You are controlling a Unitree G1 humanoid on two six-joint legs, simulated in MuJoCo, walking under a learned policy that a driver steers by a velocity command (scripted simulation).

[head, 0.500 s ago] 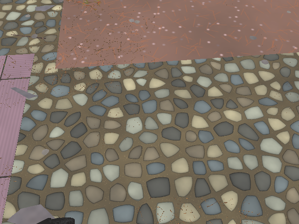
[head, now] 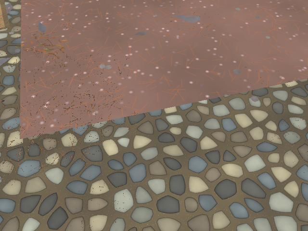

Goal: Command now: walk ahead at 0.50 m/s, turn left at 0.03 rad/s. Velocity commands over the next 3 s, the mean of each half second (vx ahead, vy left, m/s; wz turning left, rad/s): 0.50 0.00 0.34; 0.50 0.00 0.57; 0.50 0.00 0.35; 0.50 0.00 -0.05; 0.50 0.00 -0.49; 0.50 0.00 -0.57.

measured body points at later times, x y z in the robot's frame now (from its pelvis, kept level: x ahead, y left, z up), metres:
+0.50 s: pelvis +0.27 -0.01 +0.01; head +0.28 -0.02 +0.46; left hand +0.40 +0.28 -0.06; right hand +0.37 -0.28 -0.11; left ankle +0.14 +0.09 -0.65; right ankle +0.34 -0.11 -0.72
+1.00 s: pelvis +0.49 +0.13 +0.00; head +0.53 +0.16 +0.45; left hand +0.41 +0.42 -0.12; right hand +0.78 +0.00 -0.08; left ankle +0.52 +0.23 -0.72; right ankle +0.44 -0.08 -0.62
